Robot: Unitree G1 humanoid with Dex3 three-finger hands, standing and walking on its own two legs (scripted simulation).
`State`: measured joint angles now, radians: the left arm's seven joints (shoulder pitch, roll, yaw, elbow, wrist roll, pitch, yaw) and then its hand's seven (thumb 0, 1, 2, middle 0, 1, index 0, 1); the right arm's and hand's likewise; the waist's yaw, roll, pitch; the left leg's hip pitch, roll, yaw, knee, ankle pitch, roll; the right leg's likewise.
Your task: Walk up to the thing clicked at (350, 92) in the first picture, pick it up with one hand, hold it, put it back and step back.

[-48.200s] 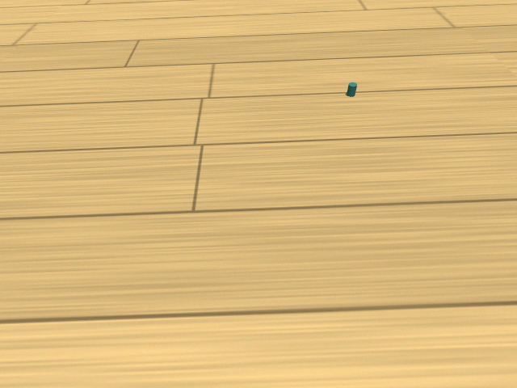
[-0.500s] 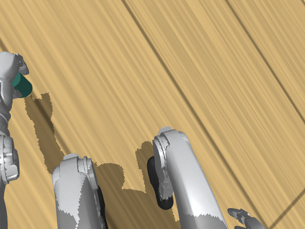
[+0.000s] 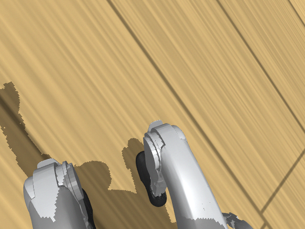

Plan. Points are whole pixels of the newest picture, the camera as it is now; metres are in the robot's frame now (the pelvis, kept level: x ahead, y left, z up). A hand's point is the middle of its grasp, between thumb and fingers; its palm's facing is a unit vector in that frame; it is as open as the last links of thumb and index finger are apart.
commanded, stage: lower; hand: left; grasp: from above
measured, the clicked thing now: out of the picture +0.55 +0.28 -0.21
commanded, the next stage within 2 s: rest in 0.42 s
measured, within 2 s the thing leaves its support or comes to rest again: rests again in 1.04 s
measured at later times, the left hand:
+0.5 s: hand out of the picture +0.54 +0.27 -0.21, palm faces -0.47 -0.05 -0.88, open 7.6 cm
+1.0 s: hand out of the picture +0.54 +0.27 -0.25, palm faces -0.46 -0.08 -0.88, open 7.7 cm
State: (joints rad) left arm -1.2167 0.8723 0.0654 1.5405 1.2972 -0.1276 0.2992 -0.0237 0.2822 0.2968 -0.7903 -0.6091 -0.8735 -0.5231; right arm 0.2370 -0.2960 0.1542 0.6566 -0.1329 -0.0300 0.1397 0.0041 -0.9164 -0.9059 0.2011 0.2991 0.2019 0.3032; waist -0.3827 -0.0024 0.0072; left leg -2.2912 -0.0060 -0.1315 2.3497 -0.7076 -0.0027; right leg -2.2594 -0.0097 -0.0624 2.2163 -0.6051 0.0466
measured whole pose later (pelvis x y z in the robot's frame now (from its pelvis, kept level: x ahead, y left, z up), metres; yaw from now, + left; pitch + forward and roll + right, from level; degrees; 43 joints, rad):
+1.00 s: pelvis +0.00 +0.01 -0.03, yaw -4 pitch +33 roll -14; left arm -1.23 1.03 0.10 1.60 1.32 -0.15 0.38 -0.03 0.28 0.30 -0.80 -0.59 -0.87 -0.53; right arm 0.20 -0.35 0.27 0.58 -0.18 -0.08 0.16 0.00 -0.90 -0.90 0.20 0.30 0.20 0.30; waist -0.45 -0.08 0.15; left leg -2.36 -0.01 -0.20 2.48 -0.72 0.01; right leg -2.29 0.01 -0.12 2.28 -0.59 0.06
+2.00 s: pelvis +0.00 +0.01 -0.04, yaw -7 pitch +32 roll -16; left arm -1.23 1.11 0.09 1.62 1.29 -0.15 0.41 0.00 -0.11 0.69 -0.41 -0.77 -0.43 -0.75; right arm 0.17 -0.35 0.35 0.59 -0.20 -0.10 0.17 0.00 -0.90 -0.90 0.20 0.30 0.20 0.30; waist -0.47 -0.10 0.18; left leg -2.38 0.00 -0.23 2.51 -0.72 0.01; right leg -2.29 0.02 -0.15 2.28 -0.58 0.07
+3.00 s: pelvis +0.00 +0.01 -0.01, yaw -4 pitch +36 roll -14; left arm -1.22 1.03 0.08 1.27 1.24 -0.04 0.10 0.00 -0.53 1.01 -0.11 -0.99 -0.10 -1.01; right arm 0.22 -0.34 0.21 0.55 -0.14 0.05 0.15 0.00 -0.92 -0.91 0.20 0.30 0.20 0.30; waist -0.39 0.00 0.06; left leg -2.34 -0.01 -0.18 2.40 -0.70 0.03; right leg -2.26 -0.01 -0.11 2.21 -0.60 0.05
